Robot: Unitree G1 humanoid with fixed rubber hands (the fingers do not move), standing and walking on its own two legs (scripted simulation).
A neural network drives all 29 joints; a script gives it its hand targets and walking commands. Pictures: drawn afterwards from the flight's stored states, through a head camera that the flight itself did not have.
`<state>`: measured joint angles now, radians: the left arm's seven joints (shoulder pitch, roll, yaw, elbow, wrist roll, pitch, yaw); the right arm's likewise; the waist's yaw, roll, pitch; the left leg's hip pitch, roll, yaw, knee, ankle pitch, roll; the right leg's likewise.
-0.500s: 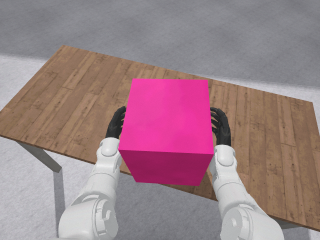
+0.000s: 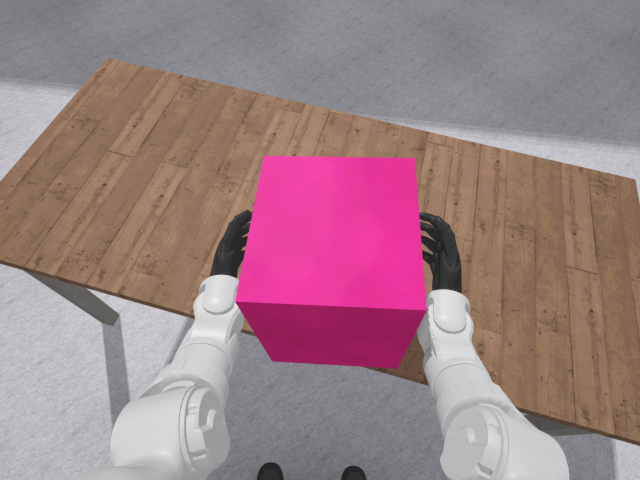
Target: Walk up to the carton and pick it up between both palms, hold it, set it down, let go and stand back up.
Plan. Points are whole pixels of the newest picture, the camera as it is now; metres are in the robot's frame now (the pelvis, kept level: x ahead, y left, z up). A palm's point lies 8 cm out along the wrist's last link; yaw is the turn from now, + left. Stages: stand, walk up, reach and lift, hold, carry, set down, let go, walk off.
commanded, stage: set down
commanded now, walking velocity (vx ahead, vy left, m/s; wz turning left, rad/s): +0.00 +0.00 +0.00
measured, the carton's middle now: (335, 270) +0.39 -0.01 -0.06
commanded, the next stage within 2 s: none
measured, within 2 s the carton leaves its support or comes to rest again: rests again in 1.30 s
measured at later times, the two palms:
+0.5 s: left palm (228, 275) +0.37 +0.14 -0.04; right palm (440, 282) +0.36 -0.15 -0.02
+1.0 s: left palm (230, 278) +0.38 +0.14 -0.06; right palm (437, 286) +0.36 -0.15 -0.03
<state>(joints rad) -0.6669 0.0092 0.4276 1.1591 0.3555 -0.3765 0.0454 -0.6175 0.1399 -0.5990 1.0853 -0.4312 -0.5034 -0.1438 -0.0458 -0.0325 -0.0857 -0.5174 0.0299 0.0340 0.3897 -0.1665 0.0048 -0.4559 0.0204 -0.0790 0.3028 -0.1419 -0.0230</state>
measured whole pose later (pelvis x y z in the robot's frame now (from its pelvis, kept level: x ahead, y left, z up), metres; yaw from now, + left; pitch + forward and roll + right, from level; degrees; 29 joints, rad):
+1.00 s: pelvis -0.01 +0.00 -0.01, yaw +0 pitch +22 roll -2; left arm -0.72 0.02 0.51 1.26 0.39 -0.49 0.06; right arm -0.67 0.13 -0.69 1.14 -0.50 -0.57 -0.13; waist -0.04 -0.03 -0.13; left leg -0.70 0.04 0.04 0.52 -0.20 0.01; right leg -0.65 0.02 -0.08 0.45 -0.19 -0.02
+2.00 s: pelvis -0.03 +0.00 -0.04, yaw -2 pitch +26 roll -2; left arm -0.87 0.11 0.45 1.45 0.29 -0.50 0.09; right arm -0.79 0.06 -0.54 1.31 -0.32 -0.51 -0.13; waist -0.06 -0.01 -0.22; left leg -0.94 0.06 0.05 0.78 -0.29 0.01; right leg -0.90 0.02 -0.06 0.73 -0.28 -0.02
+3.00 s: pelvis -0.05 +0.00 -0.03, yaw -2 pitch +21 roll -2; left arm -0.96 0.34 -0.11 1.44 -0.34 -0.32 0.00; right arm -0.90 -0.24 0.11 1.31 0.42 -0.26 -0.07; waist -0.04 0.00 -0.26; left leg -0.83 0.04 0.02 0.71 -0.25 0.01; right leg -0.80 0.03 -0.05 0.66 -0.23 -0.02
